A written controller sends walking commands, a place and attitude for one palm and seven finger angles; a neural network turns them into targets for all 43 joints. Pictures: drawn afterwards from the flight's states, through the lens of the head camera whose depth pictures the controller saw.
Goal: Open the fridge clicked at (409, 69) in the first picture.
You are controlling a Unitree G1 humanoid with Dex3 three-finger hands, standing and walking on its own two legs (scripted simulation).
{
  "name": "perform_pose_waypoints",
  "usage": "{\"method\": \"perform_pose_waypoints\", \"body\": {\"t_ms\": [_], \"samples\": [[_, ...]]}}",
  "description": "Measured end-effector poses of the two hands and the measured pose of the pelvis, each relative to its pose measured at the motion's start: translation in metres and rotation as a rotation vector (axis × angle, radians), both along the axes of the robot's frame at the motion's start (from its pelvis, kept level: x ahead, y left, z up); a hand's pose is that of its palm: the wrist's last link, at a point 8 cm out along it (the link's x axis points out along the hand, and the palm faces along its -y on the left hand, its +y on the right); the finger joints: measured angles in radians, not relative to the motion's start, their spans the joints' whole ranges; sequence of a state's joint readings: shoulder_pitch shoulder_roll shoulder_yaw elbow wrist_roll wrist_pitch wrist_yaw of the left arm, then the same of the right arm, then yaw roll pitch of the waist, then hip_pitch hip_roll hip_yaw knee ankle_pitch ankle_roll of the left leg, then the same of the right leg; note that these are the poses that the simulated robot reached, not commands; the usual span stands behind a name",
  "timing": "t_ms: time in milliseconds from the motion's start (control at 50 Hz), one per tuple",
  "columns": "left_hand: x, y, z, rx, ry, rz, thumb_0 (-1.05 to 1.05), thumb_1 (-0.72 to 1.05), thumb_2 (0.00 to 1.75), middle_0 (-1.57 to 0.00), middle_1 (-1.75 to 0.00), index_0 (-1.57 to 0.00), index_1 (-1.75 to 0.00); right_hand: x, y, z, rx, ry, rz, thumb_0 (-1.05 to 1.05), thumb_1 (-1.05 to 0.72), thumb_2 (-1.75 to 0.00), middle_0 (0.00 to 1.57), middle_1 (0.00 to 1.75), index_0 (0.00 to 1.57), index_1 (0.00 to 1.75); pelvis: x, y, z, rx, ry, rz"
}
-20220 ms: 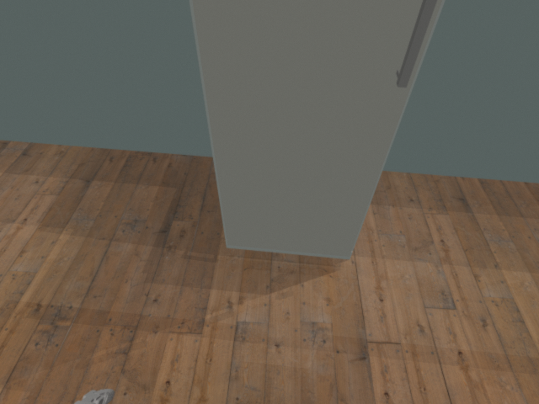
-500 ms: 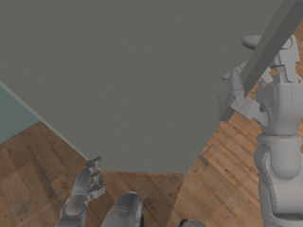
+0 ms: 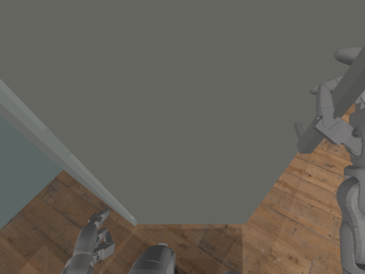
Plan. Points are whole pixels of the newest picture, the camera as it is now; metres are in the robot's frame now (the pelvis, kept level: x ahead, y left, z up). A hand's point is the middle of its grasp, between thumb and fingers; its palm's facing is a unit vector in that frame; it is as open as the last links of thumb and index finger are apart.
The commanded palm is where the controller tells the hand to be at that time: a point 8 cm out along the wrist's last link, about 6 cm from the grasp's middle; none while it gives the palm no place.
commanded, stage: walk backward, drawing the door open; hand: right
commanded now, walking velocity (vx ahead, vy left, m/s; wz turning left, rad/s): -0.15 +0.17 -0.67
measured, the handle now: (334, 89) +0.35 -0.18 +0.24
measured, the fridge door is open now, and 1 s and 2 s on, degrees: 56 67 67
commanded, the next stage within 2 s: stop walking and hold the door back in 0.24 s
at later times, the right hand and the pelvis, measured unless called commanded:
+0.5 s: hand (334, 206) +0.19 -0.14 +0.23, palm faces +0.52 +0.84 -0.16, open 6.6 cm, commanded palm +0.19 -0.17 +0.22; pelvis -0.07 +0.13 +0.00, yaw -16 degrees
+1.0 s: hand (329, 168) +0.23 -0.14 +0.25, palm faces +0.51 +0.85 -0.13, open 5.5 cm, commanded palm +0.21 -0.18 +0.22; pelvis -0.15 +0.17 +0.00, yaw -19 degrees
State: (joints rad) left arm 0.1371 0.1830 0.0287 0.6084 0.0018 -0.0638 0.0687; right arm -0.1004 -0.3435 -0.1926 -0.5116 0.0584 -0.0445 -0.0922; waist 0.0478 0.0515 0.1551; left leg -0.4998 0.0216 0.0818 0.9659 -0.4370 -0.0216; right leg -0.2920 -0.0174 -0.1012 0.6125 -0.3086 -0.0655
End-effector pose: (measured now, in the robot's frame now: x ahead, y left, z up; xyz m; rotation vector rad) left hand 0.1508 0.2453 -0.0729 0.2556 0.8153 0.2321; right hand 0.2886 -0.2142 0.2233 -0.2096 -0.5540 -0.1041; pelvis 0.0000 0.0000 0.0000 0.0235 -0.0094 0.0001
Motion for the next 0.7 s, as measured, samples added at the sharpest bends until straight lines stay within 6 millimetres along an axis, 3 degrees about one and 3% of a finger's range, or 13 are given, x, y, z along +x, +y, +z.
{"method": "perform_pose_waypoints", "body": {"t_ms": [100,200,300,400,480,580,700], "samples": [[-0.004,-0.005,0.007,-0.070,0.015,-0.104,0.02,0.90,0.90,-0.20,-0.30,-0.20,-0.30,-0.029,0.005,0.003,0.011,0.047,-0.073,-0.07,-0.66,-0.81,0.51,1.40,0.21,1.24,-0.015,0.031,0.016,0.052,0.001,-0.055],[-0.001,0.006,0.002,-0.128,-0.012,-0.192,0.02,0.90,0.90,-0.20,-0.30,-0.20,-0.30,-0.059,0.013,0.005,0.015,0.071,-0.195,-0.06,-0.65,-0.82,0.48,1.40,0.23,1.27,-0.026,0.068,0.015,0.066,0.001,-0.098],[0.011,0.039,-0.015,-0.142,-0.052,-0.263,0.02,0.90,0.90,-0.21,-0.30,-0.21,-0.30,-0.090,0.025,0.004,-0.006,0.041,-0.345,-0.08,-0.65,-0.82,0.51,1.43,0.20,1.28,-0.039,0.109,-0.003,0.027,0.004,-0.130],[0.008,0.078,-0.007,-0.054,-0.023,-0.247,0.02,0.90,0.90,-0.20,-0.30,-0.20,-0.30,-0.121,0.034,0.004,-0.005,0.046,-0.400,-0.08,-0.64,-0.81,0.50,1.44,0.22,1.29,-0.053,0.124,0.004,-0.021,-0.005,-0.200],[0.004,0.094,0.002,0.041,0.000,-0.299,0.02,0.90,0.90,-0.20,-0.30,-0.20,-0.30,-0.136,0.035,0.004,0.008,0.020,-0.399,-0.10,-0.61,-0.81,0.52,1.47,0.27,1.30,-0.064,0.129,0.004,-0.036,0.005,-0.262],[-0.003,0.086,0.007,0.083,-0.026,-0.363,0.02,0.90,0.90,-0.20,-0.30,-0.20,-0.30,-0.141,0.035,0.003,0.031,-0.003,-0.381,-0.10,-0.59,-0.79,0.54,1.50,0.32,1.28,-0.091,0.128,-0.005,-0.020,-0.015,-0.298],[-0.033,0.045,0.007,-0.029,-0.022,-0.460,0.02,0.90,0.90,-0.20,-0.30,-0.20,-0.29,-0.132,0.037,0.013,0.083,0.111,-0.369,-0.05,-0.65,-0.81,0.49,1.48,0.36,1.32,-0.122,0.138,0.008,0.027,-0.045,-0.344]]}}
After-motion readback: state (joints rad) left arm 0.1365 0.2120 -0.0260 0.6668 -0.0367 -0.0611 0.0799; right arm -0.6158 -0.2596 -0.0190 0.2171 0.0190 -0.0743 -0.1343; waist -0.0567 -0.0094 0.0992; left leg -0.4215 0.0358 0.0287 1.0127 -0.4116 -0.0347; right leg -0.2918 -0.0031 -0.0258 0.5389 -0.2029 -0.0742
